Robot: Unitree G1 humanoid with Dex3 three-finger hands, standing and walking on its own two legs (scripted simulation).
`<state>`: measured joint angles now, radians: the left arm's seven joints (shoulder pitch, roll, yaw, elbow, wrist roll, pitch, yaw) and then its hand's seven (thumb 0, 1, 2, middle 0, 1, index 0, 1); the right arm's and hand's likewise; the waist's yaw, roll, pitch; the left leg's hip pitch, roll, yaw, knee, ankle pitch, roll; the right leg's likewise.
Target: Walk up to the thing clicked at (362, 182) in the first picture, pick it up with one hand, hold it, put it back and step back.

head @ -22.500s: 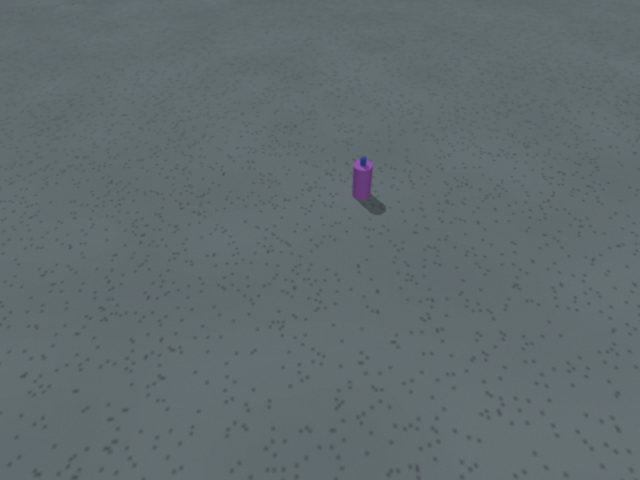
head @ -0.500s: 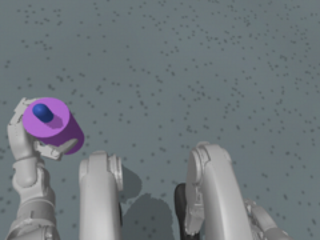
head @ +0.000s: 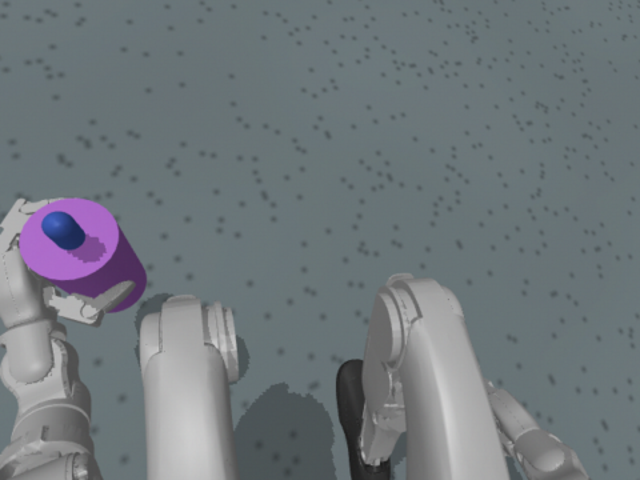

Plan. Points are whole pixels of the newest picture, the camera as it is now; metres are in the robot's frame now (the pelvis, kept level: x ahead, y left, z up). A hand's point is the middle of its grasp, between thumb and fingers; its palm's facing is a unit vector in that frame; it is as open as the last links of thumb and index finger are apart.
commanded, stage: lower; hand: left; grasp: from the side
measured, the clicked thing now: (90, 258) +0.38 +0.26 -0.09
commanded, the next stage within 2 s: loosen in 1.32 s
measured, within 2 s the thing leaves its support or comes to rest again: rests again in 1.14 s
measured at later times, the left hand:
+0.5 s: hand (92, 270) +0.38 +0.27 -0.15, palm faces +0.33 -0.94 -0.02, open 11.7 cm
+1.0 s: hand (96, 274) +0.38 +0.28 -0.18, palm faces +0.36 -0.93 -0.02, open 11.7 cm
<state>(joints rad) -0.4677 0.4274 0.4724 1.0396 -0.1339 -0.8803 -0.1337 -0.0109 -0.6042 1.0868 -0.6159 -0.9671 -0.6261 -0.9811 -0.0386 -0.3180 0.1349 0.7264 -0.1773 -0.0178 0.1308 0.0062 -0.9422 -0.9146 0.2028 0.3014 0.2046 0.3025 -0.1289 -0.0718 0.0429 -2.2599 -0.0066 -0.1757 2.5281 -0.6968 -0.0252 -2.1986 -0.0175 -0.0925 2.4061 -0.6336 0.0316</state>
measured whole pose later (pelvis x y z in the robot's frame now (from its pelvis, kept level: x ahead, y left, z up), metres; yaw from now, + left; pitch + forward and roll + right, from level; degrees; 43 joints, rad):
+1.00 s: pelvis -0.01 +0.01 -0.02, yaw -5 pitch +14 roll -15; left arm -0.48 0.63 0.54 1.27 -0.10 -1.08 0.01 -0.01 -0.61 1.09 -0.63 -0.95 -0.64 -0.96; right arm -0.15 -0.36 0.36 0.64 -0.31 -0.03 0.18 0.00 -0.93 -0.91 0.21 0.30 0.21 0.30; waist -0.19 -0.21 0.24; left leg -2.22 -0.01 -0.31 2.65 -0.70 -0.02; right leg -2.11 0.02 -0.19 2.42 -0.59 0.06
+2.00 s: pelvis -0.02 +0.02 -0.02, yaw -7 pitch +11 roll -17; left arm -0.48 0.69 0.51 1.33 -0.11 -1.17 0.04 -0.02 -0.61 0.18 -0.34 -0.24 -0.33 -0.25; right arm -0.17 -0.37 0.43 0.61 -0.34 -0.03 0.19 0.00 -0.92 -0.90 0.21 0.30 0.21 0.30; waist -0.18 -0.25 0.27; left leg -2.20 0.00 -0.35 2.67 -0.70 0.00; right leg -2.07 0.05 -0.22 2.40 -0.57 0.07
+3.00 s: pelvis +0.01 +0.00 +0.17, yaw +4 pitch +32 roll -4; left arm -0.04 0.44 0.30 0.41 0.03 -0.06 0.04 -0.01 -0.54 0.05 -0.06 -0.06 -0.06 -0.05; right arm 0.07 -0.26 -0.01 0.55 0.05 0.11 -0.02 0.01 -0.90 -0.90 0.20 0.30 0.21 0.30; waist -0.01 0.01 -0.15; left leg -1.86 0.03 -0.07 1.97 -0.67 -0.01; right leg -1.85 -0.02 -0.04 1.91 -0.63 0.02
